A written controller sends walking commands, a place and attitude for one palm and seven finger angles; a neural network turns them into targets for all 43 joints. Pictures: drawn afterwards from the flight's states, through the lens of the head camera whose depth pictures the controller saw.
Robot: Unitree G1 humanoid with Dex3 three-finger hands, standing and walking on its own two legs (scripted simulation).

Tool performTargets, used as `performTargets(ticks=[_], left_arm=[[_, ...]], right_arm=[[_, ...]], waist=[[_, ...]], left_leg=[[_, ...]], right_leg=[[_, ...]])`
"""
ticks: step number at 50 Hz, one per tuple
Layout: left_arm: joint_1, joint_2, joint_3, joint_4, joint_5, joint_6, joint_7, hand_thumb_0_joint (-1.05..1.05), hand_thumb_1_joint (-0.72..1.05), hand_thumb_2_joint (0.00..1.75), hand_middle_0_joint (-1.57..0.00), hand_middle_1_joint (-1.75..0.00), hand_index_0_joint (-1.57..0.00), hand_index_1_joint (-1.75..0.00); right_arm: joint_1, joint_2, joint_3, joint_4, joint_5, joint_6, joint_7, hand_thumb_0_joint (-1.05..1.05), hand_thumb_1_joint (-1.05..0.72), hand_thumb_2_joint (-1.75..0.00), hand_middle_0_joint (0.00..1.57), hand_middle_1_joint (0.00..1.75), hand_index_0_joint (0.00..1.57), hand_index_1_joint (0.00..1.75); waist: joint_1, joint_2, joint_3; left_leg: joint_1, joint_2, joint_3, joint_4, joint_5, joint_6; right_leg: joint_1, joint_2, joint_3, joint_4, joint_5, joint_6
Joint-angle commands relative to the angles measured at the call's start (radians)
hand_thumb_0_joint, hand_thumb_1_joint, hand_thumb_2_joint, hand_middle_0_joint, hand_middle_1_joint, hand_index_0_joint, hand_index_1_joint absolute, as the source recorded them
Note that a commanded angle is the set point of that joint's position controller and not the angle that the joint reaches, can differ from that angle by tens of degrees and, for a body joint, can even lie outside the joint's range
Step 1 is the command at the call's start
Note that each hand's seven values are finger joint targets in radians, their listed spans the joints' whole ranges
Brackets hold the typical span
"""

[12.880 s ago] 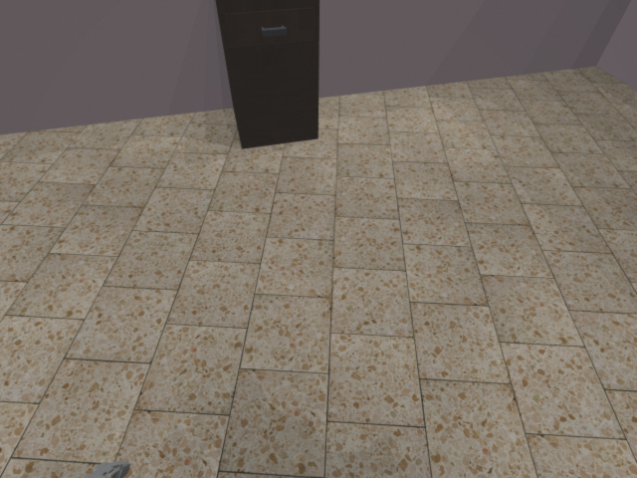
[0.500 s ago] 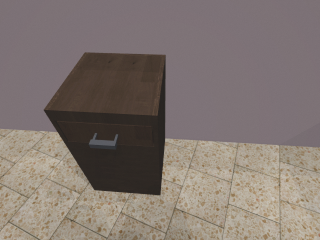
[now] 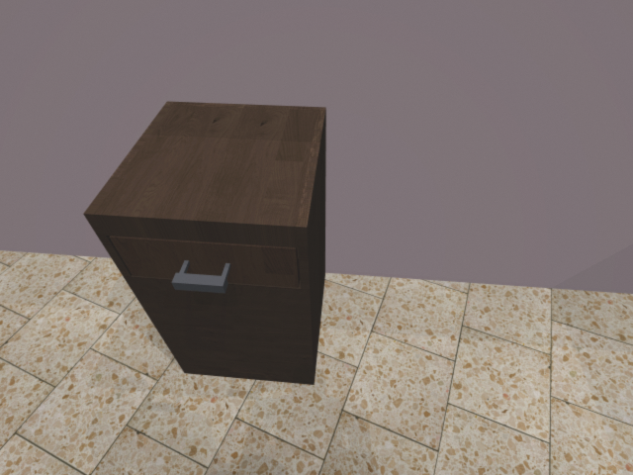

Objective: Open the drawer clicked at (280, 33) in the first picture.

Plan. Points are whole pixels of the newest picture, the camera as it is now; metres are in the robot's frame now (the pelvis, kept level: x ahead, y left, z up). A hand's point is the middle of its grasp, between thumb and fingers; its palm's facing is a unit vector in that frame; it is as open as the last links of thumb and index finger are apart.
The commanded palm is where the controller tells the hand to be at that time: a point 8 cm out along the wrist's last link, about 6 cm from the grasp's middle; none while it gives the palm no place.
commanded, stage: look again from close up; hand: left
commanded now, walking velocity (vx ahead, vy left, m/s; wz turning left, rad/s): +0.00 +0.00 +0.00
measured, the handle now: (203, 274) +0.52 +0.28 -0.16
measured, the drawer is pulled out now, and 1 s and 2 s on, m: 0.00 0.00 0.00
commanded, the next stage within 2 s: shuffle to correct the standing spot in 0.26 s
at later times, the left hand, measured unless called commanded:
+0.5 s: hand out of the picture -0.03 +0.16 -0.17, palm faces +0.06 -0.98 -0.18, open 7.4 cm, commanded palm none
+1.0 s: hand out of the picture +0.00 +0.26 -0.18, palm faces +0.02 -0.97 -0.23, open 7.4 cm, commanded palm none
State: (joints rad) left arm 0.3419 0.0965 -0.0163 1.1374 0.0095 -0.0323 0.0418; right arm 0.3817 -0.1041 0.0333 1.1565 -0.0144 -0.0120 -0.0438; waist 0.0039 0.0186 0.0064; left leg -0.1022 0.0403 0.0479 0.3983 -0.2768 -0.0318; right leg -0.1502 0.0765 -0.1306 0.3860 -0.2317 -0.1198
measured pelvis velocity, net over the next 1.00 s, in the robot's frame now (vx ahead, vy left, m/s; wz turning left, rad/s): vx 0.00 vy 0.08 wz -0.03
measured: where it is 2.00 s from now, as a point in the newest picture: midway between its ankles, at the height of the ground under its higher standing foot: outside the picture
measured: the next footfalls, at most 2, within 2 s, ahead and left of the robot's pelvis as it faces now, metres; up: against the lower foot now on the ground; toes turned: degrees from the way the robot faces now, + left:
none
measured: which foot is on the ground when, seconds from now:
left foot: down 0.00-1.00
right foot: down 0.00-1.00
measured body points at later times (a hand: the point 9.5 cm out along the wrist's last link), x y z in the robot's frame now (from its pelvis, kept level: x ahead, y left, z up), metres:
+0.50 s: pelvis +0.00 +0.01 +0.00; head +0.00 -0.01 +0.45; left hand -0.03 +0.21 -0.16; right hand -0.05 -0.19 -0.17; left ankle -0.04 +0.14 -0.74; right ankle -0.01 -0.03 -0.74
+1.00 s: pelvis +0.00 +0.08 +0.00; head +0.02 +0.07 +0.45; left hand +0.01 +0.31 -0.16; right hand -0.03 -0.13 -0.17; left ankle -0.02 +0.17 -0.74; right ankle -0.01 -0.03 -0.74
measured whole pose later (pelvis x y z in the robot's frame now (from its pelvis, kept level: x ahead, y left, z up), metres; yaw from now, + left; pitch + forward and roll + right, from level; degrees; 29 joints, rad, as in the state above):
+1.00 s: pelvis +0.00 +0.08 +0.00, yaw -2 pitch +1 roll +1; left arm 0.29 0.16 0.02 1.09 0.03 0.01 0.04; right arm 0.36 -0.13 0.02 1.08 -0.02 -0.02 -0.03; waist 0.02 0.00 0.01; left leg -0.17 -0.02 0.15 0.43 -0.28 0.05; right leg -0.25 -0.05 -0.05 0.52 -0.28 -0.01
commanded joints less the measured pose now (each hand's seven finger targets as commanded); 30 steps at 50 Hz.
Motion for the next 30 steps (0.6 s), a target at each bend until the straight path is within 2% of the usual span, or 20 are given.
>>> performTargets(ticks=[1,2,4,6,15,18,22,25,28,30], left_arm=[[0.081,0.098,0.02,-0.022,-0.005,-0.01,0.007,0.0,0.9,0.9,-0.2,-0.3,-0.2,-0.3],[0.086,0.097,0.02,-0.024,-0.005,-0.009,0.007,0.0,0.9,0.9,-0.2,-0.3,-0.2,-0.3],[0.089,0.098,0.022,-0.024,-0.004,-0.009,0.006,0.0,0.9,0.9,-0.2,-0.3,-0.2,-0.3],[0.085,0.097,0.022,-0.027,-0.004,-0.008,0.006,0.0,0.9,0.9,-0.2,-0.3,-0.2,-0.3],[0.099,0.093,0.021,-0.024,-0.005,-0.013,0.007,0.0,0.9,0.9,-0.2,-0.3,-0.2,-0.3],[0.098,0.091,0.021,-0.023,-0.004,-0.011,0.008,0.0,0.9,0.9,-0.2,-0.3,-0.2,-0.3],[0.097,0.128,0.036,-0.037,-0.002,-0.009,0.016,0.0,0.9,0.9,-0.2,-0.3,-0.2,-0.3],[0.087,0.155,0.054,-0.049,0.003,-0.003,0.02,0.0,0.9,0.9,-0.2,-0.3,-0.2,-0.3],[0.062,0.177,0.071,-0.068,0.01,0.006,0.023,0.0,0.9,0.9,-0.2,-0.3,-0.2,-0.3],[0.056,0.187,0.081,-0.077,0.014,0.008,0.021,0.0,0.9,0.9,-0.2,-0.3,-0.2,-0.3]], right_arm=[[0.116,-0.049,-0.011,-0.007,0.003,-0.006,0.0,0.0,-0.9,-0.9,0.2,0.3,0.2,0.3],[0.115,-0.052,-0.011,-0.007,0.002,-0.006,0.0,0.0,-0.9,-0.9,0.2,0.3,0.2,0.3],[0.12,-0.051,-0.011,-0.009,0.002,-0.006,0.001,0.0,-0.9,-0.9,0.2,0.3,0.2,0.3],[0.128,-0.047,-0.011,-0.008,0.002,-0.006,0.0,0.0,-0.9,-0.9,0.2,0.3,0.2,0.3],[0.126,-0.051,-0.012,-0.01,0.003,-0.014,-0.003,0.0,-0.9,-0.9,0.2,0.3,0.2,0.3],[0.127,-0.049,-0.012,-0.01,0.004,-0.012,-0.003,0.0,-0.9,-0.9,0.2,0.3,0.2,0.3],[0.12,-0.062,-0.017,-0.027,0.004,0.002,-0.002,0.0,-0.9,-0.9,0.2,0.3,0.2,0.3],[0.114,-0.068,-0.028,-0.048,0.004,0.018,0.0,0.0,-0.9,-0.9,0.2,0.3,0.2,0.3],[0.105,-0.071,-0.038,-0.064,0.001,0.031,0.006,0.0,-0.9,-0.9,0.2,0.3,0.2,0.3],[0.084,-0.075,-0.047,-0.075,-0.002,0.033,0.013,0.0,-0.9,-0.9,0.2,0.3,0.2,0.3]], waist=[[-0.005,-0.029,0.112],[-0.003,-0.019,0.116],[-0.003,-0.044,0.114],[-0.006,-0.026,0.106],[-0.002,-0.014,0.074],[-0.002,-0.016,0.092],[0.007,-0.01,0.089],[0.01,-0.072,0.078],[0.008,-0.083,0.099],[0.016,-0.081,0.099]], left_leg=[[-0.125,0.046,-0.043,-0.056,0.062,0.051],[-0.124,0.043,-0.043,-0.053,0.065,0.052],[-0.128,0.041,-0.041,-0.049,0.068,0.053],[-0.125,0.041,-0.042,-0.05,0.063,0.052],[-0.113,0.053,-0.046,-0.053,0.116,0.051],[-0.118,0.053,-0.045,-0.056,0.107,0.051],[-0.167,0.035,-0.029,-0.028,0.073,0.039],[-0.196,0.018,-0.012,0.034,-0.002,0.032],[-0.209,0.02,-0.017,0.109,-0.06,0.033],[-0.226,0.021,-0.022,0.159,-0.084,0.034]], right_leg=[[0.009,-0.199,0.216,-0.126,0.119,0.077],[0.0,-0.198,0.221,-0.131,0.096,0.079],[0.004,-0.198,0.224,-0.139,0.085,0.085],[0.006,-0.196,0.225,-0.142,0.071,0.082],[0.037,-0.198,0.205,-0.097,0.221,0.077],[0.026,-0.195,0.204,-0.098,0.203,0.079],[0.057,-0.247,0.246,-0.091,0.255,0.069],[0.043,-0.31,0.303,-0.125,0.174,0.044],[-0.032,-0.38,0.368,-0.174,0.014,-0.018],[-0.066,-0.412,0.389,-0.185,-0.049,-0.062]])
